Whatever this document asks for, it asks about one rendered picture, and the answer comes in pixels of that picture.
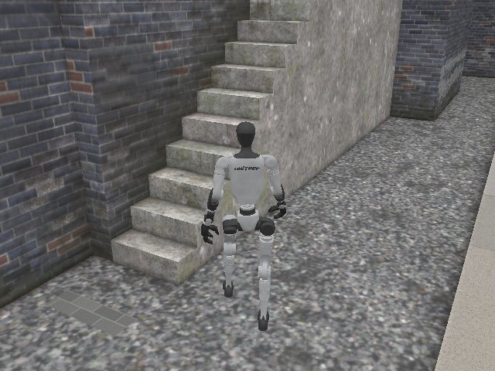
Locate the stairs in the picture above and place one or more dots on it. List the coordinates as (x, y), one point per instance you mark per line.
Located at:
(313, 76)

